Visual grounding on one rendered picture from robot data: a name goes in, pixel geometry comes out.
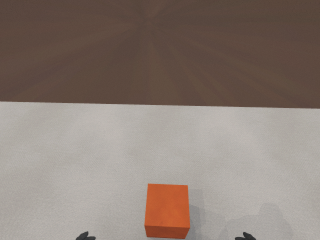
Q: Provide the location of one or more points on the carton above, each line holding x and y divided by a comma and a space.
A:
167, 212

